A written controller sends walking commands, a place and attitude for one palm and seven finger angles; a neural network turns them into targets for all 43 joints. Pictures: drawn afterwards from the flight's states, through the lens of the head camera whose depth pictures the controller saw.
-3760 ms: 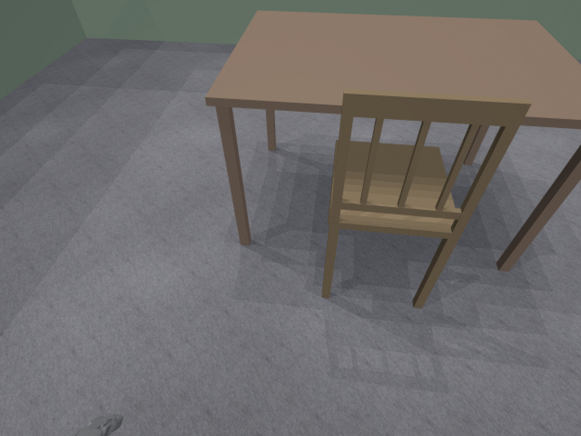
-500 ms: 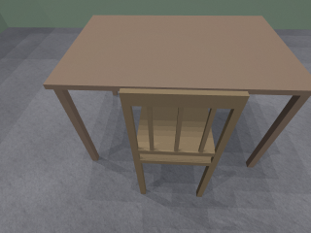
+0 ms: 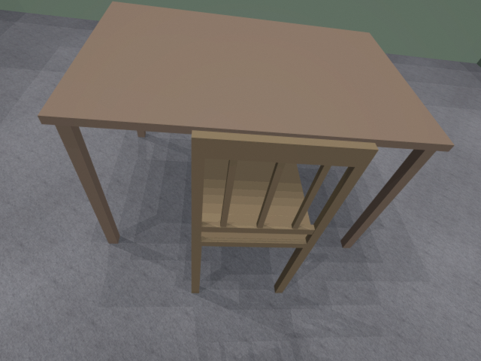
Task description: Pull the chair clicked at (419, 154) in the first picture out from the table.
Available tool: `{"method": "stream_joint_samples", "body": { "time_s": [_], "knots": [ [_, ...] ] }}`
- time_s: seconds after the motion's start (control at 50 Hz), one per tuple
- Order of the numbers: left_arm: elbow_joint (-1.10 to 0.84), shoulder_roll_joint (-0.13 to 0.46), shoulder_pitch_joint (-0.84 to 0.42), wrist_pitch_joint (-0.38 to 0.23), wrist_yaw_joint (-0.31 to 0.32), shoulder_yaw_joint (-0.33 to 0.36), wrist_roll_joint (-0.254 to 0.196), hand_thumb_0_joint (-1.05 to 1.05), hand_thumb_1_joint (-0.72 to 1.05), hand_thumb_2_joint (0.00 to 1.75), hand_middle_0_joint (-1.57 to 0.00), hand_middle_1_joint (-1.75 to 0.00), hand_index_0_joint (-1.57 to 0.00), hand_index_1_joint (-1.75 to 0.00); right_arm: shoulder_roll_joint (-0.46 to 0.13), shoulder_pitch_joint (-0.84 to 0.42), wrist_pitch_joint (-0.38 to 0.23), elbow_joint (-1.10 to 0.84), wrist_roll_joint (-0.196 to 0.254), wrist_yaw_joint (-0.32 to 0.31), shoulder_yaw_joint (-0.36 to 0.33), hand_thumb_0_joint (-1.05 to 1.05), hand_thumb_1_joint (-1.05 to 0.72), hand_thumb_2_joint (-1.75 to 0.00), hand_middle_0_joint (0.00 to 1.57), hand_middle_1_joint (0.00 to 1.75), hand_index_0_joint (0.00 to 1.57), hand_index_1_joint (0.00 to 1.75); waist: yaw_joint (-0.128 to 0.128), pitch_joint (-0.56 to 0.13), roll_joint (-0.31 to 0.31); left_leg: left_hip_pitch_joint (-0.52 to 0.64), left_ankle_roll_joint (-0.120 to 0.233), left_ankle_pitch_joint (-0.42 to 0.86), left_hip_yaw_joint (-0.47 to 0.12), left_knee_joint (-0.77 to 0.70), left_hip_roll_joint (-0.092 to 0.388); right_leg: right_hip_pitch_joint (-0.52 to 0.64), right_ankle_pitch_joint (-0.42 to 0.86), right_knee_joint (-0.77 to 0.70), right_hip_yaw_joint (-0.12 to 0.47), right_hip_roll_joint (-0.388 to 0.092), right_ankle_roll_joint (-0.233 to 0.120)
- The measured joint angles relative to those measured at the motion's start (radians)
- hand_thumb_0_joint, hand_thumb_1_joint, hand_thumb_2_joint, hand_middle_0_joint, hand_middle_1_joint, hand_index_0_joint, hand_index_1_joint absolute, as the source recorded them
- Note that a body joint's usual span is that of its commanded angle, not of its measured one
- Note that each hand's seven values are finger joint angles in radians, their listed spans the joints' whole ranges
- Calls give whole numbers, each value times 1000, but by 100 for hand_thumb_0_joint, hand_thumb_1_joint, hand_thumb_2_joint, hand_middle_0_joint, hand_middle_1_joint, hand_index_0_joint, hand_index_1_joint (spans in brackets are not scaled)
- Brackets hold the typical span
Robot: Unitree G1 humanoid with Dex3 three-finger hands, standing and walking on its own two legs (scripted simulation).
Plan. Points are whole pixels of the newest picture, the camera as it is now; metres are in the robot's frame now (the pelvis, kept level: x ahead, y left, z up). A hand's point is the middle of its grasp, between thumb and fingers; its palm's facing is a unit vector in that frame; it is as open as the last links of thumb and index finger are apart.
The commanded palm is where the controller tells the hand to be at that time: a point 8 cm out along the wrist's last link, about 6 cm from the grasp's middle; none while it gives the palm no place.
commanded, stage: come to a stop and stand still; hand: left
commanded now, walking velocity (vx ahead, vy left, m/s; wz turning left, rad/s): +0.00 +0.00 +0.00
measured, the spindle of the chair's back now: (269, 197) +0.51 -0.08 -0.11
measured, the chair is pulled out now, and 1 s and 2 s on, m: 0.00 0.00 0.00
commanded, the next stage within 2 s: look again from close up in 0.90 s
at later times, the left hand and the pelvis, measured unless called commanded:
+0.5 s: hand out of the picture +0.05 +0.11 -0.18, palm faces +0.06 -0.97 -0.23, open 7.1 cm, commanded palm none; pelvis +0.01 -0.07 -0.01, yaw +1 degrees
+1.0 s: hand out of the picture -0.04 +0.06 -0.18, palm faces +0.10 -0.99 -0.14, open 7.3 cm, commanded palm none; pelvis +0.01 -0.08 -0.01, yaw +1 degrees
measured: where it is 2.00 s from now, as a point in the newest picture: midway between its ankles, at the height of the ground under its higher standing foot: outside the picture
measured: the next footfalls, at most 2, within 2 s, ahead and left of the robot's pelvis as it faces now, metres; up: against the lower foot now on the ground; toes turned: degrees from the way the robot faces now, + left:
right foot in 0.20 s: +0.04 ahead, -0.16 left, +0.00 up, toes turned -2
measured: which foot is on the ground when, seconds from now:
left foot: down 0.00-1.00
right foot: up 0.00-0.18, down 0.20-1.00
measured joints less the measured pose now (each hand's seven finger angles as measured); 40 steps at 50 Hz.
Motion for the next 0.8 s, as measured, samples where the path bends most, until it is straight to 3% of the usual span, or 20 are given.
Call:
{"method": "stream_joint_samples", "body": {
  "time_s": [0.14,0.22,0.3,0.52,0.66,0.8],
  "knots": [
    [-16,-2,-91,-18,14,-9,-8,2,94,90,-20,-30,-20,-30,-5,-8,12,27,-3,10,-8,0,-90,-89,20,30,20,30,-18,23,32,-11,-19,-33,-2,54,14,104,-48,-265,-45,-32,-19],
    [-27,-10,-120,-55,19,-16,-12,1,94,90,-20,-30,-20,-30,-14,-16,16,37,6,19,-14,0,-90,-89,20,30,20,30,-5,14,43,-36,-45,-84,3,135,10,214,73,-490,-57,-41,-22],
    [-9,-42,-122,-83,31,-28,-17,0,94,90,-20,-30,-20,-30,-38,-61,24,37,13,26,-19,0,-91,-89,20,30,20,30,-5,5,89,-16,-69,-89,-10,127,35,229,49,-487,-68,-16,-39],
    [22,-37,-67,-92,35,-36,-15,-1,97,90,-20,-30,-20,-30,-83,-182,24,15,9,27,-18,2,-93,-89,20,30,20,30,39,5,99,23,-107,-46,-32,51,59,254,62,-520,-92,8,-78],
    [61,-60,-2,-83,22,-51,-14,0,94,90,-20,-30,-20,-30,-116,-208,28,6,13,29,-17,1,-92,-89,20,30,20,30,53,23,93,26,-122,-33,-41,37,75,264,77,-545,-103,25,-93],
    [84,-90,32,-82,15,-59,-14,1,92,90,-20,-30,-20,-30,-110,-209,32,7,14,29,-9,0,-91,-89,19,30,20,30,65,30,85,22,-128,-26,-49,34,84,270,91,-564,-111,33,-100]
  ]
}}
